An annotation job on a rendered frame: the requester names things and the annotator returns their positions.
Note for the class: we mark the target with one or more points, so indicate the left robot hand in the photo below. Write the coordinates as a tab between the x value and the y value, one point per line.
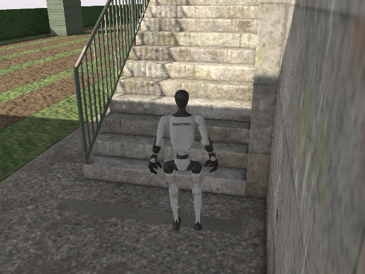
154	165

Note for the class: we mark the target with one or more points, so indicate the right robot hand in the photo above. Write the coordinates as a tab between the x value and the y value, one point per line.
213	163

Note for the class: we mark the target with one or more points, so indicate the robot left thigh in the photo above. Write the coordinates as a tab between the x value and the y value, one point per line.
170	172

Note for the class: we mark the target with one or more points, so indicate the robot right upper arm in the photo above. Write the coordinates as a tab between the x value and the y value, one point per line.
203	129

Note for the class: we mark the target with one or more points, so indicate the robot left forearm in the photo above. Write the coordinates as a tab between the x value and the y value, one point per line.
155	152

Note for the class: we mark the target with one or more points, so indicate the robot left shin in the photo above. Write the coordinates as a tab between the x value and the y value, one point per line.
174	205

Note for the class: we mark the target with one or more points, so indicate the robot left upper arm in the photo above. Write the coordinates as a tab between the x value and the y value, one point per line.
161	130

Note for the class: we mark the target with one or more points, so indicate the robot right forearm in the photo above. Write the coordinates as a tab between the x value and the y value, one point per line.
210	151

